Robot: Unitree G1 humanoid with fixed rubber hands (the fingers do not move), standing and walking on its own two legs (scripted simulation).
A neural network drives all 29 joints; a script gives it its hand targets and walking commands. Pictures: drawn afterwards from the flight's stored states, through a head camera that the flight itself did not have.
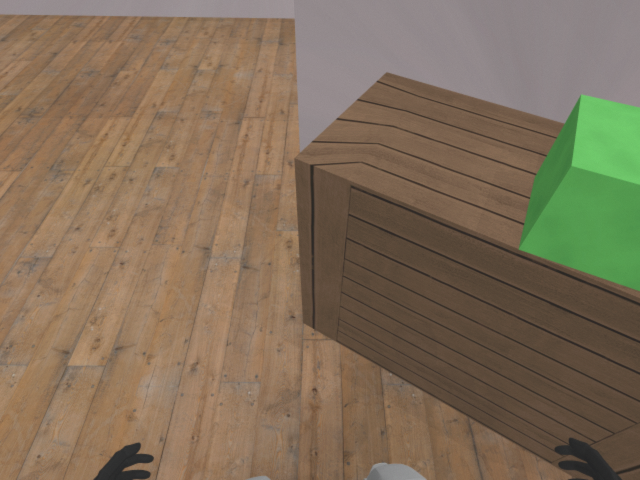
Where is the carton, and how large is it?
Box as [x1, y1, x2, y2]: [518, 94, 639, 290]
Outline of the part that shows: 581,94 535,176 518,249 639,290 639,107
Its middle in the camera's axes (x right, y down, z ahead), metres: +0.46 -0.08 +0.62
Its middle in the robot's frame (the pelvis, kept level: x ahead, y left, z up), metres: +0.52 -0.45 +0.06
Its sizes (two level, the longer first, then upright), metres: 0.211 0.183 0.178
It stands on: a pedestal, 0.71 m high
